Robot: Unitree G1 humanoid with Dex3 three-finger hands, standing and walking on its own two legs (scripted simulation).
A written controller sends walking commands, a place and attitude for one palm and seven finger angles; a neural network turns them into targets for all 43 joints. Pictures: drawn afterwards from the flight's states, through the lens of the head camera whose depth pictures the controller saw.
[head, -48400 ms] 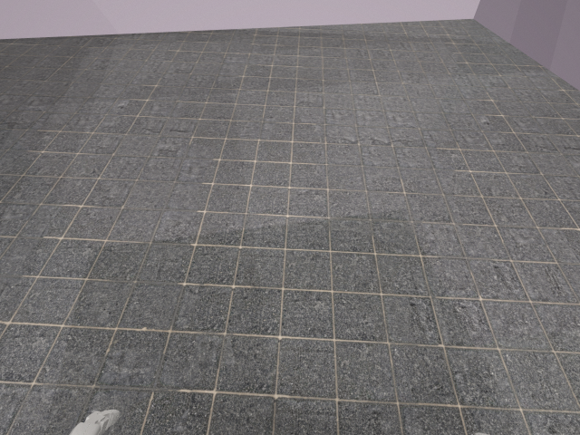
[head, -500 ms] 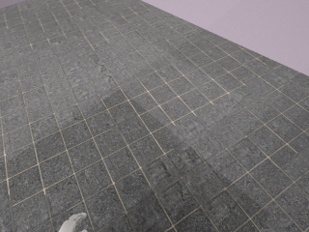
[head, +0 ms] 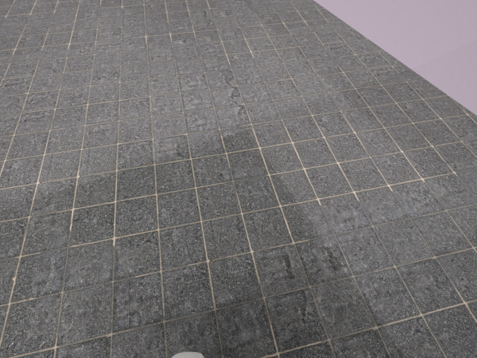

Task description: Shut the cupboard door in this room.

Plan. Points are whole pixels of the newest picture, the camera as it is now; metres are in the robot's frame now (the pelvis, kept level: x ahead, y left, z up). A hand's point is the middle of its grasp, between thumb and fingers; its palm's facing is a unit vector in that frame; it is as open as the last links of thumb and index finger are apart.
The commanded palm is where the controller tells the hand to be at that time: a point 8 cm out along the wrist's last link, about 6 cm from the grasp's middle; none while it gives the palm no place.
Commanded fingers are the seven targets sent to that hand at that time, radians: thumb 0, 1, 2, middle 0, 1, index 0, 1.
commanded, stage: turn or walk to find it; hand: left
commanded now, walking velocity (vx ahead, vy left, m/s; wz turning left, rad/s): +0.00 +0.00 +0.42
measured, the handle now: out of the picture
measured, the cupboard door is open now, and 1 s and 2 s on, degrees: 44 44 44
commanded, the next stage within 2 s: none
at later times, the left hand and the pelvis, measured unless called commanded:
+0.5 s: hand out of the picture +0.08 +0.22 -0.15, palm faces +0.18 -0.95 -0.24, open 7.4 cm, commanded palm none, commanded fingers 0.00 0.90 0.90 -0.20 -0.30 -0.20 -0.30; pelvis +0.00 +0.01 +0.01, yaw +11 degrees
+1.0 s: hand out of the picture -0.06 +0.19 -0.16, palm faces +0.46 -0.85 -0.26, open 7.4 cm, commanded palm none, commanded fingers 0.00 0.90 0.90 -0.20 -0.30 -0.20 -0.30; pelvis -0.01 -0.01 +0.00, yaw +25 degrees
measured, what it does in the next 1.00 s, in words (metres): steps on the spot, turning left: left foot, then right foot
